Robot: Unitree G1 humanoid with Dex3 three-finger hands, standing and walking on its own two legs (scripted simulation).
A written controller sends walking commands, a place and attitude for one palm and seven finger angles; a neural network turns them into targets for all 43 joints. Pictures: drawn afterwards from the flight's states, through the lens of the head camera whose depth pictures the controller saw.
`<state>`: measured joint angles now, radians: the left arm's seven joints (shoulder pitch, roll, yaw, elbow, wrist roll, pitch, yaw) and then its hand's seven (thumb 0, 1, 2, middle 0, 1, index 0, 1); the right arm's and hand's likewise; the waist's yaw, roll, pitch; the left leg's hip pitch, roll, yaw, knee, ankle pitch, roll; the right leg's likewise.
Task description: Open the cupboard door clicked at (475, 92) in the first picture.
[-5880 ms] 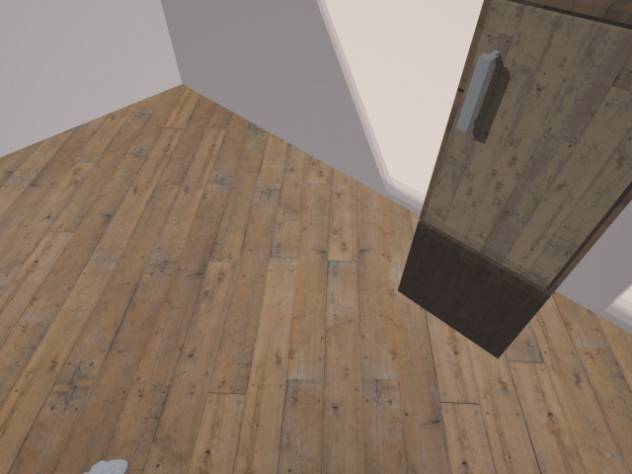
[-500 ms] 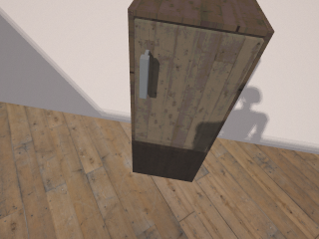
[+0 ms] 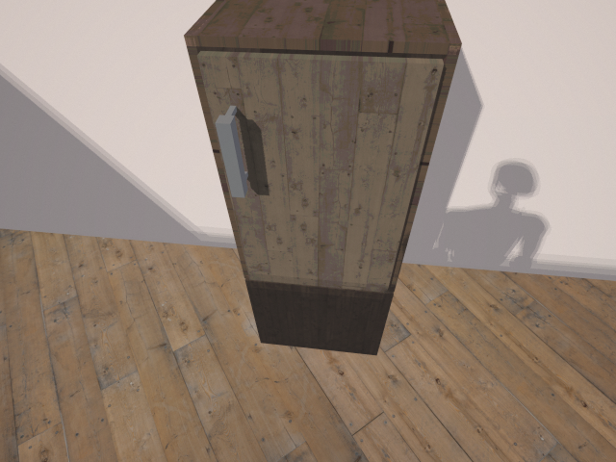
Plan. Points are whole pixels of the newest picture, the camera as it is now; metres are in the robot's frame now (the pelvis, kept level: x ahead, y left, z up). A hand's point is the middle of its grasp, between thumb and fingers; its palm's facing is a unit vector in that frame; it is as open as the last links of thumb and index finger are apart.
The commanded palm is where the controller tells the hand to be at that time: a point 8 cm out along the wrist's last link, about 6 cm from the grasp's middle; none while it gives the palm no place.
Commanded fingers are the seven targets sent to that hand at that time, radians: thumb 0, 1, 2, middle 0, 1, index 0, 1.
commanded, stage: come to a stop and stand still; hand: left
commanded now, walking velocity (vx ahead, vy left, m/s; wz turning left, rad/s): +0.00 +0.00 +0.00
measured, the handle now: (236, 152) +0.59 +0.15 +0.09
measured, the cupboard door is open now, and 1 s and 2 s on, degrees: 0 0 0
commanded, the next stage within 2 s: look again from close up in 0.26 s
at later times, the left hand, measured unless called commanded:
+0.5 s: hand out of the picture -0.03 +0.15 -0.18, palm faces +0.04 -0.99 -0.15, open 7.4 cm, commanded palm none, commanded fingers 0.00 0.90 0.90 -0.20 -0.30 -0.20 -0.30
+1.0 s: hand out of the picture +0.01 +0.22 -0.18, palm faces +0.00 -0.97 -0.23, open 7.4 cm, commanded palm none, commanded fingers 0.00 0.90 0.90 -0.20 -0.30 -0.20 -0.30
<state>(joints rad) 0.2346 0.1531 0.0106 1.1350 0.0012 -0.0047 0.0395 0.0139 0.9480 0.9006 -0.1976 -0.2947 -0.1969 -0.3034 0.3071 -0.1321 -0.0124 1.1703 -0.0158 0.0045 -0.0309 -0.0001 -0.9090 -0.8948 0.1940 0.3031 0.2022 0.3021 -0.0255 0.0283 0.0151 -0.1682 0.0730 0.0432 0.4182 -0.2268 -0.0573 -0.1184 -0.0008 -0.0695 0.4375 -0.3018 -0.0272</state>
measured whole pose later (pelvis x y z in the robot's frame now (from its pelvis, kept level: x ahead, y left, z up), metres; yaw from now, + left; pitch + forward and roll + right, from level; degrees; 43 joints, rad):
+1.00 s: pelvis +0.00 +0.04 +0.00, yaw -1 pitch +0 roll +1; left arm 0.27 0.18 0.00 1.08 0.01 0.00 0.03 0.01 0.91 0.90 -0.19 -0.29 -0.19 -0.30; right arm 0.30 -0.16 0.01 1.09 -0.02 -0.03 -0.03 0.00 -0.92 -0.89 0.20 0.30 0.20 0.30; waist 0.00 0.01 0.01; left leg -0.21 -0.01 0.08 0.49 -0.28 0.03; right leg -0.18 -0.06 -0.03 0.51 -0.33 0.03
